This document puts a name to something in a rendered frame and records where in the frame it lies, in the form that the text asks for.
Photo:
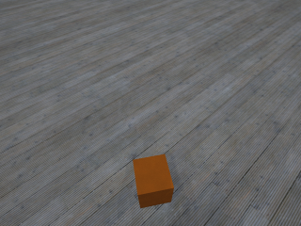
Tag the carton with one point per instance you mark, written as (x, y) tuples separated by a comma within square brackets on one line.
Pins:
[(153, 180)]

